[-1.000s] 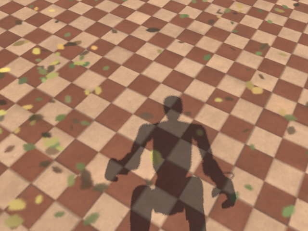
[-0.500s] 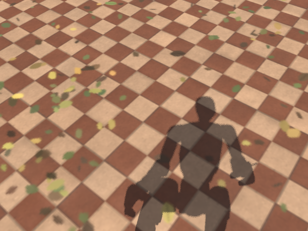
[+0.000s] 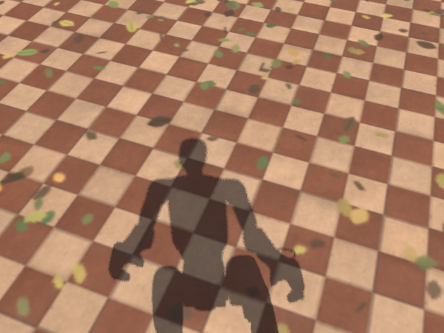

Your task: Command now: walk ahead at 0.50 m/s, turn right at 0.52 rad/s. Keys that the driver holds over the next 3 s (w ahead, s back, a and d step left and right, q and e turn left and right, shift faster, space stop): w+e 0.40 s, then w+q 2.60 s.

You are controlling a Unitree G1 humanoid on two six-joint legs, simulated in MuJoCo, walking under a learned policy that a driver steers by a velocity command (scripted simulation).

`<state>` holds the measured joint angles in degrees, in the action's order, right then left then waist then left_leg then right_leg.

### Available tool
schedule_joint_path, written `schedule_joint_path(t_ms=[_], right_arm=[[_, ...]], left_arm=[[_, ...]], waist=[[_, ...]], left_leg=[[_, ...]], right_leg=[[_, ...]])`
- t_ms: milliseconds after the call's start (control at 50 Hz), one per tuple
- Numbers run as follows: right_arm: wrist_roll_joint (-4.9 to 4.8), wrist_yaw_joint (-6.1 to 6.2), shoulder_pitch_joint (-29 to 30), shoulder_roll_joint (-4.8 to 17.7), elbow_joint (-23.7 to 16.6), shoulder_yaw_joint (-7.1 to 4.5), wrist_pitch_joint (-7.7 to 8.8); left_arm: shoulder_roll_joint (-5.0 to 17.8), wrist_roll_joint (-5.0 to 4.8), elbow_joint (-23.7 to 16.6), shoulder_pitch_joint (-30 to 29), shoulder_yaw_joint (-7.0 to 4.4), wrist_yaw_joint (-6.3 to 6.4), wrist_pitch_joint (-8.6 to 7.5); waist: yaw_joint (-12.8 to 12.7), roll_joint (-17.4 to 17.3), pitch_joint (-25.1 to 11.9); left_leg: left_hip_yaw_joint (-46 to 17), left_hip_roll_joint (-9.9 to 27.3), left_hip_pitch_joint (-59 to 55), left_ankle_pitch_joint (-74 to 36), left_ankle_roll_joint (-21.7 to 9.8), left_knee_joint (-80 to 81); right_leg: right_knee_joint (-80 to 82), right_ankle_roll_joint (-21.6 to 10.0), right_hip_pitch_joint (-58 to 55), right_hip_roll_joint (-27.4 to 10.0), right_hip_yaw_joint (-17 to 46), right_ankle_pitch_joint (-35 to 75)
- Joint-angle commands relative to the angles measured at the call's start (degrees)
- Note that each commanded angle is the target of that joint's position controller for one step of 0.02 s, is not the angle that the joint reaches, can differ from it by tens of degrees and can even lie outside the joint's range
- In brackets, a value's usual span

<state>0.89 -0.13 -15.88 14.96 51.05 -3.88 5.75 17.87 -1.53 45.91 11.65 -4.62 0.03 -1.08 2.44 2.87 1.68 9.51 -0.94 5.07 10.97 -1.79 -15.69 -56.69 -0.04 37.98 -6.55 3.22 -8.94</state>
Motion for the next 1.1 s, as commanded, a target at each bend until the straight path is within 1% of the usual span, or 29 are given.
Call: schedule_joint_path(t_ms=[20,100,160,200,220,240,260,280,300,320,340,360,380,460,540,660,720,760,780,800,820,840,860,880,900,920,960,1020,1100], right_arm=[[-0.13,0.71,5.1,8.84,-3.78,-1.88,0.79],[-1.09,1.05,1.52,10.78,-2.22,-2.56,-0.41],[-2.08,1.04,0.65,12.27,-1.47,-3.16,-1.75],[-2.7,1.23,1.73,13.91,-1.83,-3.68,-2.59],[-3.0,1.26,2.75,14.1,-2.09,-3.7,-3.1],[-2.58,1.36,2.43,12.73,-2.36,-3.09,-3.11],[0.25,0.98,-1.54,5.82,-4.9,-0.94,-2.33],[-0.4,0.3,-0.64,4.62,-6.49,0.18,-0.01],[-3.01,-0.37,6.87,9.43,-7.92,-1.01,1.61],[-3.55,-0.44,8.83,9.17,-8.73,-0.85,2.53],[-2.22,0.05,8.3,8.9,-7.73,-0.95,2.75],[-1.17,0.33,7.19,9.57,-7.06,-1.43,2.32],[-0.93,0.22,6.36,9.65,-6.81,-1.62,1.55],[-0.36,-0.01,7.33,6.32,-6.47,-0.72,-0.33],[-1.32,-0.76,13.77,4.81,-7.57,0.35,-0.22],[-2.29,-2.63,19.22,5.69,-9.88,0.75,0.18],[-2.14,-3.68,16.78,6.64,-10.24,0.4,0.24],[-1.72,-3.39,7.21,9.58,-8.02,-1.34,-0.22],[-1.67,-2.87,-0.86,12.34,-6.33,-2.75,-0.53],[-1.43,-2.29,-7.51,18.38,-6.23,-4.36,-0.83],[-2.6,-2.45,-8.57,15.23,-5.85,-3.44,-0.89],[-2.55,-2.32,-6.94,12.24,-6.06,-2.45,-0.9],[-2.1,-2.03,-3.83,10.88,-7.23,-2.11,-0.98],[-1.69,-1.95,-0.65,9.86,-7.94,-1.69,-1.03],[-1.24,-1.66,1.53,8.44,-8.73,-1.16,-0.9],[-0.96,-1.44,2.76,8.25,-9.52,-0.96,-1.03],[-1.24,-0.85,3.03,9.11,-10.07,-1.25,-1.17],[-1.79,0.22,1.25,11.29,-9.88,-2.03,-1.31],[-2.37,1.0,-2.9,11.28,-8.89,-2.22,-2.4]], left_arm=[[0.63,0.23,-3.87,-1.12,0.17,-1.02,-0.49],[0.16,0.37,-7.15,-8.61,0.73,-2.42,-0.6],[1.43,0.41,-9.25,-10.3,0.3,-3.18,-0.36],[3.64,0.44,-9.19,-6.06,-0.94,-3.22,0.03],[5.65,0.21,-7.59,0.95,-2.27,-3.01,0.19],[9.41,0.03,-4.75,11.0,-4.4,-2.15,0.55],[16.51,-0.46,-3.89,13.99,-6.01,-0.98,0.83],[16.04,-0.08,-6.48,12.91,-5.05,-1.52,-0.38],[11.29,0.38,-6.36,11.96,-3.55,-2.07,-1.43],[9.64,0.52,-6.25,9.59,-3.04,-2.07,-2.17],[7.65,0.46,-6.8,5.48,-2.42,-1.94,-2.42],[5.83,0.89,-7.72,2.42,-1.79,-1.64,-2.51],[5.26,1.37,-8.52,1.15,-1.48,-1.36,-2.5],[5.96,1.36,-7.29,3.11,-1.41,0.01,-3.12],[6.29,1.48,-5.17,5.71,-1.12,0.41,-3.36],[7.01,1.53,-1.07,8.77,-1.39,0.31,-3.19],[8.0,1.41,-0.64,7.48,-1.77,0.92,-2.31],[8.84,1.57,-1.27,5.65,-1.85,1.49,-1.42],[8.23,1.8,-2.02,5.54,-1.4,2.0,-1.12],[3.99,2.8,-4.15,11.12,0.1,1.65,-2.16],[1.49,2.64,-3.76,10.77,1.28,0.79,-3.82],[5.79,0.35,-5.17,6.12,0.46,-0.2,-5.54],[6.31,-0.64,-6.71,1.38,0.56,-0.52,-6.5],[6.04,0.44,-7.32,-0.99,0.51,-0.37,-6.96],[6.56,1.75,-7.34,-1.02,-0.02,0.0,-6.72],[6.15,2.29,-7.43,-0.17,-0.13,0.09,-6.21],[4.79,2.59,-7.36,1.42,0.04,0.31,-5.21],[2.97,2.62,-9.14,-3.62,0.72,0.68,-4.64],[1.63,1.76,-11.16,-11.36,1.27,-0.01,-5.32]], waist=[[-1.37,-5.96,1.4],[1.37,-4.66,3.59],[0.61,-5.46,3.59],[-2.73,-7.41,-0.31],[-7.01,-7.01,-4.01],[-11.69,-4.73,-9.19],[-8.26,10.04,-13.04],[-7.08,9.99,-22.26],[-9.85,3.23,-16.97],[-8.28,1.69,-10.68],[-5.48,-2.03,-6.77],[-3.3,-1.15,-5.17],[-2.1,-0.12,-4.65],[-2.09,-0.31,-3.2],[-5.42,1.15,-0.73],[-7.58,0.04,3.32],[-5.44,1.04,1.46],[-0.22,1.87,-5.39],[3.62,-0.26,-10.31],[2.33,-11.6,-18.37],[2.36,-17.28,-22.86],[4.02,-12.48,-17.4],[3.56,-8.04,-11.12],[1.61,-3.64,-5.65],[-0.35,-3.58,-4.13],[-1.81,-4.99,-3.39],[-3.01,-6.25,-2.96],[-1.68,-5.89,-1.51],[1.79,-7.11,-1.52]], left_leg=[[-4.55,15.19,1.52,-12.65,-7.9,9.37],[-0.76,16.85,-4.1,-14.29,-7.22,8.43],[1.21,18.33,-9.85,-24.36,-5.77,3.58],[2.89,18.04,-11.26,-43.35,-4.49,-5.8],[4.28,16.6,-9.43,-48.47,-3.33,-15.77],[5.15,14.16,-0.98,-42.03,-1.04,-30.06],[4.67,6.85,22.77,-0.42,2.76,-51.53],[-9.67,-1.57,35.47,24.64,3.59,-62.93],[-14.35,1.65,41.6,20.29,2.04,-64.44],[-13.85,4.08,42.35,15.0,0.68,-60.7],[-13.97,6.44,38.83,11.0,0.73,-55.55],[-14.32,7.98,34.31,8.2,1.12,-51.12],[-14.43,8.43,31.06,6.59,1.66,-49.19],[-11.88,8.35,30.58,-2.54,4.82,-37.98],[-10.47,7.32,28.85,-17.96,4.26,-23.48],[-10.78,5.6,34.08,-16.81,0.37,-15.68],[-9.19,3.11,31.22,-9.12,-2.34,-14.7],[-5.23,-1.54,17.66,-6.37,-4.67,-14.65],[-8.46,-0.79,4.29,-8.39,-6.72,-14.42],[-32.49,13.08,-17.95,-5.13,-16.02,-14.79],[-56.05,19.7,-27.58,5.23,-21.84,-3.64],[-52.11,18.45,-24.81,12.18,-18.59,-1.14],[-44.96,16.5,-17.13,11.21,-16.38,-0.49],[-39.73,14.54,-8.11,5.78,-15.4,0.7],[-36.06,12.71,-2.36,0.21,-14.62,1.72],[-34.39,11.25,1.28,-3.76,-14.7,2.76],[-30.92,10.08,5.6,-9.85,-15.2,3.81],[-25.94,7.31,9.87,-13.19,-13.61,4.23],[-25.06,5.02,11.62,-8.64,-10.55,2.33]], right_leg=[[8.57,0.05,-0.38,-1.41,0.12,8.84],[17.05,-1.35,-0.01,-0.35,-3.49,9.97],[19.84,-3.65,-0.8,1.5,-5.86,3.96],[19.75,-6.03,-8.66,5.45,-9.25,-1.94],[21.98,-7.78,-17.88,8.21,-10.71,-1.54],[24.72,-10.05,-33.89,9.72,-8.57,0.95],[26.76,-17.71,-53.05,-4.35,16.41,-1.34],[38.06,-25.66,-61.29,-12.85,44.43,-13.68],[41.69,-21.91,-58.37,-12.21,39.63,-12.86],[41.41,-19.74,-51.16,-10.14,31.84,-9.12],[41.26,-17.69,-42.82,-7.47,25.22,-2.98],[41.98,-16.63,-36.54,-5.49,20.64,2.57],[43.19,-16.34,-32.74,-4.26,18.81,5.45],[45.77,-15.89,-28.56,-2.75,10.05,16.24],[47.45,-12.35,-28.39,-0.89,3.67,11.36],[47.04,-11.25,-40.07,-6.36,1.31,11.23],[41.29,-9.3,-45.09,-7.62,-1.34,27.53],[27.85,-7.16,-44.82,-5.41,-4.59,47.51],[15.04,-4.94,-37.7,-3.1,-6.71,44.61],[-7.4,-0.67,-15.88,3.85,-7.9,20.49],[-19.71,1.24,-0.71,12.49,-0.7,-21.91],[-22.54,-0.52,5.62,8.36,4.64,-20.26],[-19.77,-1.53,6.44,5.67,3.66,-15.82],[-14.17,-1.61,5.11,3.7,2.81,-12.94],[-9.11,-1.28,1.2,1.93,2.91,-10.6],[-6.79,-0.61,-1.61,1.58,2.71,-9.71],[-1.86,1.2,-3.4,1.39,1.42,-8.59],[10.09,3.59,-4.5,2.64,0.06,1.7],[23.86,4.38,-10.91,6.32,-0.58,14.83]])
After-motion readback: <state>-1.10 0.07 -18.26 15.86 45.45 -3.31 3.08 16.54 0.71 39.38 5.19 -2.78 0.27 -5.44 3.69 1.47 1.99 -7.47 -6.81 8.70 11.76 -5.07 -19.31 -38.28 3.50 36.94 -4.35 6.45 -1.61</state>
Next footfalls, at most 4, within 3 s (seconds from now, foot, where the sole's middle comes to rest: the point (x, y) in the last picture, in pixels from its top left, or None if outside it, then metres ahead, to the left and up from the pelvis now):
0.24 right None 0.29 -0.15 -0.78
0.78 left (225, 283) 0.65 -0.02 -0.78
1.26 right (282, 211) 0.92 -0.24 -0.78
1.76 left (190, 169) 1.12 0.10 -0.78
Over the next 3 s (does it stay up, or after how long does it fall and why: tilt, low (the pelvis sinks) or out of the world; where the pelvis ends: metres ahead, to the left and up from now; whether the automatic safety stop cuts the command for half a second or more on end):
stays up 1.47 0.39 0.00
